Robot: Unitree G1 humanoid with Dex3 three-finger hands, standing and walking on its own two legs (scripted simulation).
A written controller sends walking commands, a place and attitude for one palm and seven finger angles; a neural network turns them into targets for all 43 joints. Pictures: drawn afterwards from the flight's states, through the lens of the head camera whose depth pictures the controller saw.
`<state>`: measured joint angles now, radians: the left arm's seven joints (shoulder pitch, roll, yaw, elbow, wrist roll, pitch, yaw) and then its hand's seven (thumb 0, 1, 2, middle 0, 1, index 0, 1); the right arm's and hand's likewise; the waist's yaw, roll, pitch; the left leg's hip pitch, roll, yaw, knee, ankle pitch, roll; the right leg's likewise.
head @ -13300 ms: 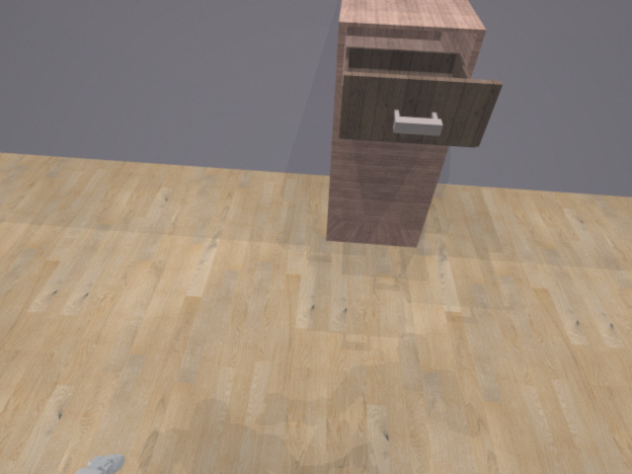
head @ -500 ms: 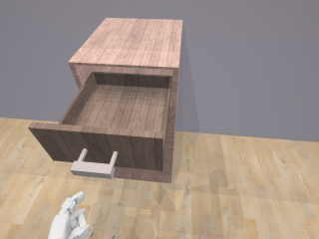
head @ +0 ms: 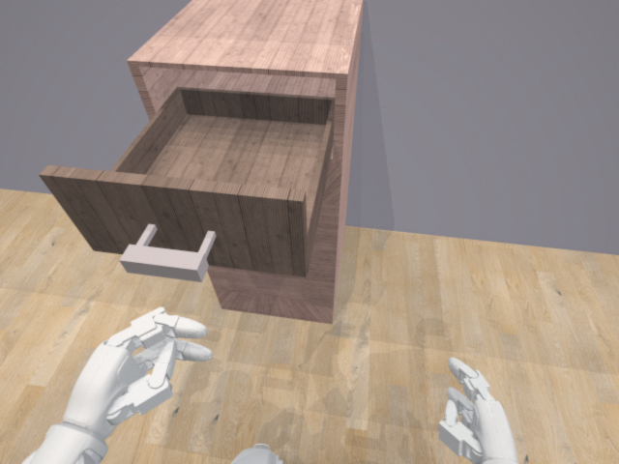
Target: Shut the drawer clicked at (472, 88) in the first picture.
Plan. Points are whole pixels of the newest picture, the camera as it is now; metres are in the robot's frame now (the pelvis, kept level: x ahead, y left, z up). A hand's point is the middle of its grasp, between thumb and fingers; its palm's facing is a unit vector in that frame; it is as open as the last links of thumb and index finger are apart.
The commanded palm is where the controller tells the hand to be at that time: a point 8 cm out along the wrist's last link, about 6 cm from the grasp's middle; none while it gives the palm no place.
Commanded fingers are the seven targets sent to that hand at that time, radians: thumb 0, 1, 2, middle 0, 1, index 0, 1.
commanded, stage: raise the hand and make a fist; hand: left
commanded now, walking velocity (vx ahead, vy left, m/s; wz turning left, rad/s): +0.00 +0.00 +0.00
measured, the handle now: (172, 248) +0.37 +0.22 +0.09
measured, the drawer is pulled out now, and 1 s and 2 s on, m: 0.30 0.30 0.30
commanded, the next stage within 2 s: bring the fist close to the handle in 1.24 s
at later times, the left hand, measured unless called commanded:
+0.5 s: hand (106, 371) +0.18 +0.20 +0.14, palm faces -0.05 -1.00 -0.07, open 3.1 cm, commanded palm +0.14 +0.25 +0.14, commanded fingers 0.00 0.90 0.90 -1.38 -1.58 -1.38 -1.58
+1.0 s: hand (104, 356) +0.18 +0.19 +0.18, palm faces -0.08 -0.99 -0.12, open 3.3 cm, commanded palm +0.13 +0.25 +0.19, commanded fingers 0.00 0.90 0.90 -1.40 -1.60 -1.40 -1.60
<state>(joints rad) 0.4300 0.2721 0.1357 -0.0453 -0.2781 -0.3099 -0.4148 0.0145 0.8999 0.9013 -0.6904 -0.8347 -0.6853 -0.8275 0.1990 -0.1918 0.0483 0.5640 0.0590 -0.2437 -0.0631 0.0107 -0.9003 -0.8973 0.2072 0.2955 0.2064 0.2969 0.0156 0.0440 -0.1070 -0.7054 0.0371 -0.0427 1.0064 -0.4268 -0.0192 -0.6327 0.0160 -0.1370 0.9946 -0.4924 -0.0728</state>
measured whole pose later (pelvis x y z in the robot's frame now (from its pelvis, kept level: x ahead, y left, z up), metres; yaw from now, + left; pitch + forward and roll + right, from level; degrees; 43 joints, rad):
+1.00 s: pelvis +0.02 +0.04 +0.04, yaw -1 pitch -1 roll -1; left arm 0.65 0.25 0.11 -0.55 -0.24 -0.01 -0.23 0.01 0.90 0.90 -1.40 -1.60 -1.40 -1.60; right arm 0.26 -0.23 0.07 0.56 0.08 -0.32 -0.04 0.01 -0.90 -0.90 0.21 0.30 0.21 0.30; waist 0.04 0.06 -0.09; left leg -0.36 0.01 0.01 0.73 -0.35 0.02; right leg -0.29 -0.01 -0.08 0.70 -0.39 -0.02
